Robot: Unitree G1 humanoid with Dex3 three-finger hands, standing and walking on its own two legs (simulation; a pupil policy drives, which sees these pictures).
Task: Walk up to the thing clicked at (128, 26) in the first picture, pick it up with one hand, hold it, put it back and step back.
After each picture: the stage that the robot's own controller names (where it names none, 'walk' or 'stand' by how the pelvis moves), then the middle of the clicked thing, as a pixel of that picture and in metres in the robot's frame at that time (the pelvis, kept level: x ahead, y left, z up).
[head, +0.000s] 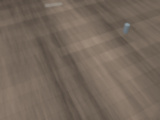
stand; (126, 28) +1.67 -0.55 -0.72
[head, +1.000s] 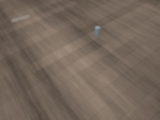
walk; (97, 31) +1.63 -0.06 -0.69
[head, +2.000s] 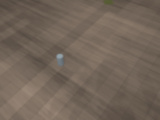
walk; (60, 59) +1.09 +0.27 -0.71
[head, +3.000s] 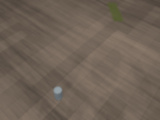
walk; (58, 93) +0.68 +0.21 -0.70
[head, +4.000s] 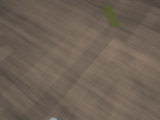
walk; out of the picture +0.40 +0.19 -0.69
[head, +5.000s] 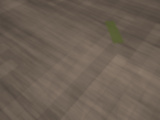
stand; out of the picture +0.34 +0.20 -0.72
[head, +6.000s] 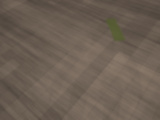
stand; out of the picture +0.34 +0.20 -0.73
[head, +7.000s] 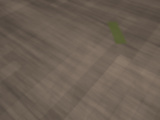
stand; out of the picture +0.34 +0.20 -0.73
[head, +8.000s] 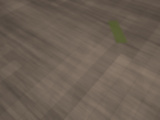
stand; out of the picture +0.34 +0.20 -0.73
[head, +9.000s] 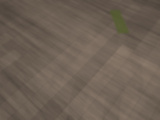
go down; out of the picture +0.35 +0.19 -0.72
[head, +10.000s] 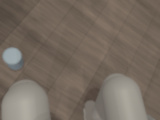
go down; (14, 59) +0.43 +0.22 -0.29
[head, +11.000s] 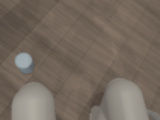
close in; (25, 63) +0.43 +0.21 -0.31
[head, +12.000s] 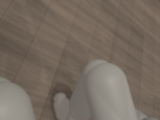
close in; out of the picture +0.42 +0.26 -0.22
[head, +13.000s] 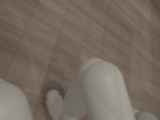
close; out of the picture +0.41 +0.27 -0.23
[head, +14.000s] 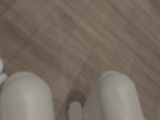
lift; out of the picture +0.34 +0.26 -0.15
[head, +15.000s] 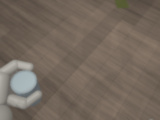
lift; (28, 89) +0.32 +0.18 +0.02
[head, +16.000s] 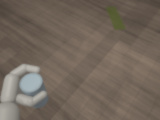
hold; (35, 91) +0.33 +0.17 +0.01
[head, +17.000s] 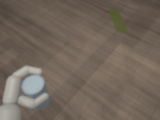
hold; (37, 92) +0.32 +0.16 +0.01
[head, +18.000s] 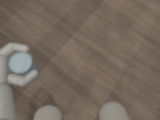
crouch; (25, 69) +0.39 +0.19 -0.07
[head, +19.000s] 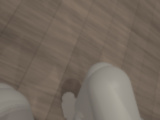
lower; out of the picture +0.43 +0.26 -0.20
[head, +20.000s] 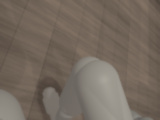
lower; out of the picture +0.43 +0.28 -0.23
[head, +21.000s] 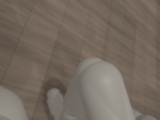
lower; out of the picture +0.43 +0.28 -0.22
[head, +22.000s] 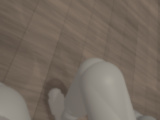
lower; out of the picture +0.42 +0.28 -0.22
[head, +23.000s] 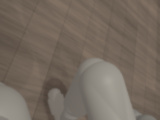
lower; out of the picture +0.42 +0.28 -0.23
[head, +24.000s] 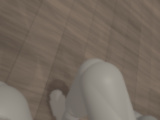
open; out of the picture +0.42 +0.25 -0.23
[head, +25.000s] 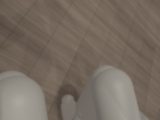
stand; out of the picture +0.42 +0.23 -0.24
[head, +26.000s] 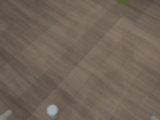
stand; (53, 112) +0.38 +0.16 -0.58
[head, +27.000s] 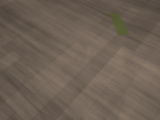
stand; out of the picture +0.36 +0.16 -0.67
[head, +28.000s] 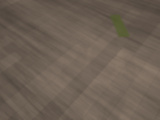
stand; out of the picture +0.36 +0.16 -0.67
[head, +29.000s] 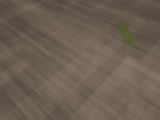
stand; out of the picture +0.38 +0.15 -0.72
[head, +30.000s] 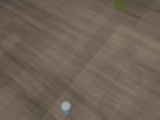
walk; (66, 108) +0.46 +0.13 -0.70
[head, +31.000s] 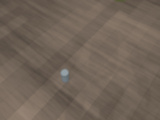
walk; (65, 75) +0.75 +0.15 -0.69
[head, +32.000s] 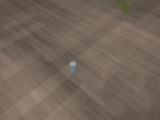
stand; (73, 67) +1.02 +0.15 -0.70
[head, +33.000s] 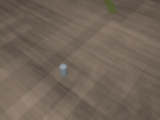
stand; (63, 70) +0.99 +0.19 -0.73
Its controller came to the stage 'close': yes
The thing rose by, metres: 0.72
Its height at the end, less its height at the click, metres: +0.00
